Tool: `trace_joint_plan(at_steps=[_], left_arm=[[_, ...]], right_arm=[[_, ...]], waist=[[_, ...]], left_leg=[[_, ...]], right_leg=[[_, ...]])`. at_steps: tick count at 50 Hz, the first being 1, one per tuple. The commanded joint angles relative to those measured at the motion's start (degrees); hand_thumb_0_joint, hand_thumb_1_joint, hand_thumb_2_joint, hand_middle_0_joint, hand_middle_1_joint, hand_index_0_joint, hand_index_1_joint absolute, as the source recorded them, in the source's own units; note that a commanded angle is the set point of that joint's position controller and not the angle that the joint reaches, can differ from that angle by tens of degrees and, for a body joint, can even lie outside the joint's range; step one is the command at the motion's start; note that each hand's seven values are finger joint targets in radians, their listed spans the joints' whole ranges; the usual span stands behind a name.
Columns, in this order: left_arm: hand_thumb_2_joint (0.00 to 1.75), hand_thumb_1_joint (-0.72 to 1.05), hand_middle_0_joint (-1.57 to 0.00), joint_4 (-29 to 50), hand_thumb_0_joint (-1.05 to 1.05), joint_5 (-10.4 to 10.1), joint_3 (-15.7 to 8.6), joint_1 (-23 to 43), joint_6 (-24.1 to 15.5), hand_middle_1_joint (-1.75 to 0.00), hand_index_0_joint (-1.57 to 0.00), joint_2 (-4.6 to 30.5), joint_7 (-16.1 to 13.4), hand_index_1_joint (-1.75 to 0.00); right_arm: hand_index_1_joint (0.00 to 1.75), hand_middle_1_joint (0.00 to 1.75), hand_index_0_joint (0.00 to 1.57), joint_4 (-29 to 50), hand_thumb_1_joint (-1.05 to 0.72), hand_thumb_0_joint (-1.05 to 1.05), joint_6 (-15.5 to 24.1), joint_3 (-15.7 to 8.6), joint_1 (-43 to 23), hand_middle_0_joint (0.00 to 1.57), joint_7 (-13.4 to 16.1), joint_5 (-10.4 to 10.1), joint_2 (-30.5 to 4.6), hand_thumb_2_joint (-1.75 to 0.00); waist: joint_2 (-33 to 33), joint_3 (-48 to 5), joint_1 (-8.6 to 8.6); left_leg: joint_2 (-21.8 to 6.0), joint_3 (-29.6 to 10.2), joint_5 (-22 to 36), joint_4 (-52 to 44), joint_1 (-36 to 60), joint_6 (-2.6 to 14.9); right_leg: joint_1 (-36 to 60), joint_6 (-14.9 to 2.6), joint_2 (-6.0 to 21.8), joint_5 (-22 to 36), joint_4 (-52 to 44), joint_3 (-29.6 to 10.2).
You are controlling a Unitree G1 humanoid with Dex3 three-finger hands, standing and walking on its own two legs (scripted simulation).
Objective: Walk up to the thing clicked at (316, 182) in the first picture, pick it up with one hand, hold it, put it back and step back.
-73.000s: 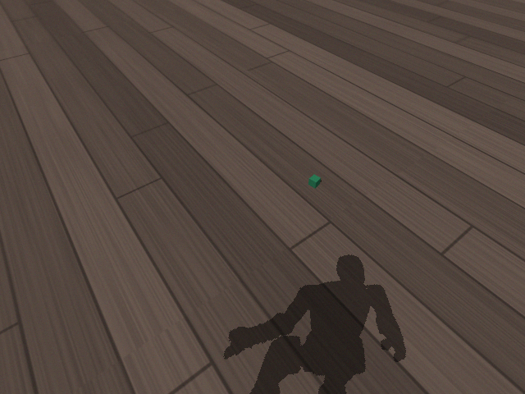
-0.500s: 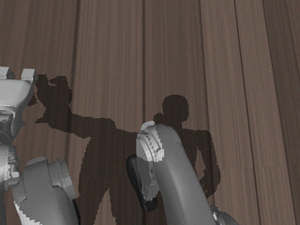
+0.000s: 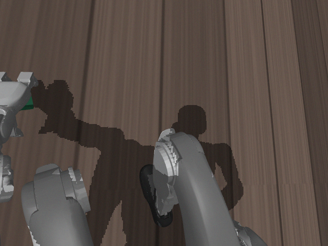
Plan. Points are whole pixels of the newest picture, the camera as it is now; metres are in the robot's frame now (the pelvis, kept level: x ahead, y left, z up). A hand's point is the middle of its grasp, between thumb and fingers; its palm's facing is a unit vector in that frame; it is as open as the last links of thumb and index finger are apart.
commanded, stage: rest palm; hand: left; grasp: from above
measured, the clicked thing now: (21, 99) +0.51 +0.22 -0.29
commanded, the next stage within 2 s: close in 1.28 s
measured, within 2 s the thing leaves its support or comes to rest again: neither
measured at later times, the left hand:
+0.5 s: hand (20, 97) +0.50 +0.21 -0.25, palm faces -0.44 -0.08 -0.89, open 14.2 cm
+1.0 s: hand (28, 106) +0.48 +0.20 -0.24, palm faces -0.35 +0.06 -0.94, open 14.1 cm
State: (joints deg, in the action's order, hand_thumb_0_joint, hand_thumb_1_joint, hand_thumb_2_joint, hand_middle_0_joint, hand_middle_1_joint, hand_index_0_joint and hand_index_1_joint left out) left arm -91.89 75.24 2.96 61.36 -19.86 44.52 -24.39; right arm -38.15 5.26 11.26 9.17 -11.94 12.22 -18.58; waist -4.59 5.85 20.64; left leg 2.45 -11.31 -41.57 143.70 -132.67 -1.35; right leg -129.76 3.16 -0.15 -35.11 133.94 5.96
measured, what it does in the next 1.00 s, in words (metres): stands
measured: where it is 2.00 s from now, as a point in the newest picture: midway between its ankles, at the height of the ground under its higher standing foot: (122, 227)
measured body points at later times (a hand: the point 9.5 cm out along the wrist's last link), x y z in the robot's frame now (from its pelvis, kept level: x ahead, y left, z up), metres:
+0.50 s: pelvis +0.01 +0.01 -0.01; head +0.29 +0.09 +0.32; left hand +0.52 +0.22 -0.20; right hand +0.03 -0.25 -0.08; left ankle +0.07 +0.12 -0.28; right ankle +0.12 -0.13 -0.28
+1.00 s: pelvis +0.00 +0.01 +0.00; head +0.27 +0.11 +0.34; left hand +0.49 +0.19 -0.19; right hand +0.03 -0.26 -0.05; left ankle +0.07 +0.12 -0.28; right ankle +0.12 -0.13 -0.28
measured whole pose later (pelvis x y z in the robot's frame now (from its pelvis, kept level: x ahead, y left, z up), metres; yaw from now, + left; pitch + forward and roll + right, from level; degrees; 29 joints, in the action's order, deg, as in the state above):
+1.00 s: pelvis +0.00 +0.01 +0.00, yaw -4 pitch +29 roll -14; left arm -101.2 82.0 5.7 60.8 -12.1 46.2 -47.1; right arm -39.5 12.3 14.7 4.6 -16.3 17.1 -19.9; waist -5.8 7.1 25.7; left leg 0.5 -13.1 -43.0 145.5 -132.4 0.1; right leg -129.0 3.7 -2.4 -34.2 132.6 7.6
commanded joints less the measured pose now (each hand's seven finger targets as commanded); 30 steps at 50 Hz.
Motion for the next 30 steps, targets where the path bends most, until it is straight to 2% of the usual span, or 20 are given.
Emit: trace_joint_plan(at_steps=[1,2,4,6,9,11,13,14,15,17,18,19,21,23,24,25,26,27,28,30], left_arm=[[0.91,-0.41,-0.08,0.6,0.0,6.1,0.0,17.0,-4.9,-0.97,-0.1,8.7,-9.1,-0.94],[0.91,-0.41,-0.07,1.5,0.0,8.2,0.8,17.5,-4.5,-0.97,-0.1,8.0,-12.1,-0.94],[0.91,-0.42,-0.06,0.1,0.0,10.2,2.0,17.4,-2.3,-0.98,-0.09,7.2,-17.2,-0.94],[0.96,-0.47,-0.06,0.8,0.0,11.3,1.5,18.1,0.9,-0.96,-0.07,8.7,-22.0,-0.94],[0.97,-0.48,-0.06,-1.0,0.0,8.8,2.9,19.3,6.6,-0.94,-0.06,3.8,-26.5,-0.93],[0.98,-0.49,-0.06,-1.9,0.0,5.7,2.3,18.9,10.5,-0.93,-0.06,2.9,-27.0,-0.92],[0.98,-0.49,-0.06,-3.9,0.0,3.5,0.8,19.2,13.4,-0.93,-0.06,3.8,-26.0,-0.92],[0.99,-0.51,-0.06,-4.2,0.0,2.9,0.4,19.9,14.6,-0.92,-0.05,4.2,-25.2,-0.92],[0.99,-0.5,-0.06,-5.2,0.0,1.8,-0.6,20.1,15.5,-0.93,-0.06,4.5,-23.7,-0.92],[0.98,-0.51,-0.06,-5.9,0.0,-0.5,-2.3,21.8,16.1,-0.95,-0.05,7.0,-20.5,-0.94],[0.99,-0.52,-0.06,-3.5,0.0,-0.9,-5.5,23.0,15.8,-0.94,-0.05,10.5,-19.0,-0.94],[0.99,-0.53,-0.06,-4.8,0.0,-0.8,-6.4,22.1,15.9,-0.96,-0.05,12.5,-17.4,-0.96],[0.99,-0.53,-0.05,-6.7,0.0,-0.7,-8.0,19.2,15.3,-0.95,-0.05,13.6,-14.4,-0.96],[0.98,-0.52,-0.05,-6.8,0.0,-0.7,-7.7,16.4,13.4,-0.96,-0.05,13.5,-11.5,-0.96],[0.98,-0.52,-0.05,-6.0,0.0,-0.9,-7.3,14.5,12.6,-0.97,-0.05,13.5,-10.2,-0.97],[0.98,-0.53,-0.06,-4.4,0.0,-1.1,-5.4,15.3,11.5,-0.97,-0.05,11.8,-9.0,-0.97],[0.98,-0.53,-0.06,-3.1,0.0,-1.5,-4.5,14.9,10.4,-0.97,-0.05,11.9,-8.3,-0.97],[0.99,-0.54,-0.06,-1.5,0.0,-1.4,-5.6,15.0,9.4,-0.96,-0.05,14.0,-7.8,-0.96],[0.99,-0.54,-0.06,1.5,0.0,-1.6,-5.9,14.2,8.3,-0.95,-0.05,14.7,-7.4,-0.96],[1.0,-0.54,-0.06,5.0,0.0,-2.1,-3.2,17.7,5.5,-0.95,-0.05,11.7,-6.3,-0.96]], right_arm=[[0.3,0.3,0.2,-1.6,-0.91,0.0,0.4,-4.1,8.3,0.2,1.3,1.6,-15.8,-0.9],[0.3,0.3,0.2,-2.4,-0.9,0.0,0.6,-4.3,7.6,0.2,1.4,2.4,-15.9,-0.9],[0.3,0.3,0.2,-3.5,-0.9,0.0,1.5,-4.3,6.0,0.2,1.0,3.7,-16.4,-0.9],[0.3,0.3,0.2,-4.6,-0.9,0.0,1.7,-4.5,5.7,0.2,0.6,4.1,-17.3,-0.9],[0.3,0.3,0.2,-4.1,-0.9,0.0,3.4,-5.0,4.1,0.2,-1.3,5.2,-16.3,-0.9],[0.3,0.3,0.2,-3.2,-0.9,0.0,4.8,-5.0,4.2,0.2,-2.4,4.6,-16.7,-0.9],[0.3,0.3,0.2,-3.4,-0.9,0.0,5.7,-4.7,5.2,0.2,-3.3,3.8,-17.7,-0.9],[0.3,0.3,0.2,-4.1,-0.9,0.0,5.9,-4.9,5.8,0.2,-3.6,3.3,-17.9,-0.9],[0.3,0.3,0.2,-3.3,-0.91,0.0,6.4,-5.0,6.1,0.2,-4.1,3.0,-18.8,-0.9],[0.3,0.3,0.2,-3.4,-0.91,0.0,6.6,-4.3,6.7,0.2,-4.5,2.1,-19.3,-0.9],[0.3,0.3,0.2,-1.2,-0.91,0.0,7.0,-4.5,6.9,0.2,-4.5,1.8,-20.5,-0.9],[0.3,0.3,0.2,-1.2,-0.91,0.0,6.7,-4.1,7.7,0.2,-4.4,1.2,-20.1,-0.91],[0.3,0.3,0.2,-1.4,-0.91,0.0,6.4,-4.1,9.1,0.2,-4.3,1.2,-19.8,-0.91],[0.3,0.3,0.2,-0.4,-0.92,0.0,6.0,-3.1,9.7,0.2,-4.2,1.4,-18.0,-0.91],[0.3,0.3,0.2,-0.6,-0.91,0.0,5.7,-3.4,10.1,0.2,-4.0,1.4,-18.2,-0.91],[0.3,0.3,0.2,0.2,-0.92,0.0,5.7,-3.7,9.7,0.2,-3.9,1.5,-18.3,-0.91],[0.3,0.3,0.2,-0.1,-0.92,0.0,5.5,-3.6,9.4,0.2,-3.6,1.5,-18.4,-0.91],[0.3,0.3,0.2,-0.1,-0.92,0.0,5.4,-2.8,10.9,0.2,-3.4,1.5,-18.4,-0.91],[0.3,0.3,0.2,-0.2,-0.91,0.0,4.8,-3.0,12.1,0.2,-3.1,1.4,-18.5,-0.91],[0.3,0.3,0.2,-0.6,-0.91,0.0,4.3,-2.0,13.2,0.2,-3.2,2.0,-18.3,-0.91]], waist=[[27.1,-36.8,4.32],[27.7,-36.9,4.56],[28.4,-34.5,4.9],[30.2,-34.5,4.54],[27.9,-34.5,6.6],[26.6,-34.6,7.35],[25.8,-34.6,8.11],[24.8,-34.4,7.67],[23.5,-33.1,8.19],[24.0,-33.2,7.73],[22.6,-35.0,7.6],[23.1,-36.3,6.76],[23.4,-37.7,6.76],[24.0,-37.4,6.65],[25.5,-39.6,6.09],[26.4,-39.6,6.45],[26.7,-41.1,5.74],[26.4,-40.4,6.37],[27.5,-42.3,5.77],[26.2,-41.7,8.27]], left_leg=[[-1.2,6.3,8.2,-14.5,28.3,0.89],[-1.2,6.1,7.4,-15.5,29.1,0.87],[-1.4,5.7,6.0,-16.6,29.7,0.51],[-1.7,5.6,7.5,-18.0,29.6,0.33],[-2.2,5.3,9.0,-16.9,27.0,0.36],[-2.4,5.2,9.7,-15.4,25.3,0.94],[-2.7,4.7,9.4,-14.9,24.2,1.64],[-2.8,4.3,8.7,-15.0,22.7,1.97],[-2.8,3.8,7.5,-14.7,22.1,2.16],[-2.6,4.0,6.6,-15.1,20.7,2.45],[-2.5,3.9,8.4,-14.6,21.2,2.66],[-2.4,4.6,9.4,-14.5,20.9,2.79],[-2.1,4.8,10.5,-14.5,21.5,2.73],[-1.9,4.8,11.0,-14.0,21.3,2.71],[-1.9,4.9,12.9,-14.5,23.3,2.42],[-1.8,5.1,13.4,-13.9,23.6,2.37],[-1.9,5.1,14.1,-14.0,24.1,2.28],[-1.9,5.2,16.1,-12.8,24.3,2.21],[-1.9,5.3,18.7,-13.2,25.7,2.02],[-2.2,5.3,20.9,-11.3,25.2,1.99]], right_leg=[[19.4,-4.58,-3.3,7.2,-9.5,7.3],[18.0,-4.52,-3.5,6.4,-10.3,7.4],[15.6,-4.63,-3.8,5.3,-10.9,7.6],[15.3,-4.71,-4.2,7.3,-11.2,7.2],[14.5,-4.52,-4.1,9.2,-10.8,6.7],[14.5,-4.21,-3.8,10.8,-10.4,6.5],[15.3,-4.13,-3.7,11.7,-9.6,6.6],[15.0,-4.09,-3.4,11.0,-9.9,6.5],[14.5,-3.95,-2.9,10.1,-9.5,6.6],[16.8,-4.0,-2.9,9.4,-9.5,6.3],[18.6,-3.78,-2.5,10.8,-9.4,6.3],[21.2,-3.92,-2.9,11.5,-9.6,5.9],[23.4,-4.04,-2.6,12.0,-9.6,6.0],[24.7,-4.14,-2.9,12.3,-9.2,6.6],[26.6,-4.32,-3.3,13.6,-9.2,6.8],[26.8,-4.35,-3.4,14.4,-9.0,6.9],[28.0,-4.5,-3.8,14.7,-9.3,7.0],[28.7,-4.39,-3.5,16.5,-9.5,7.4],[31.0,-4.4,-3.7,18.5,-9.8,7.4],[33.3,-4.23,-3.8,21.3,-9.7,7.8]])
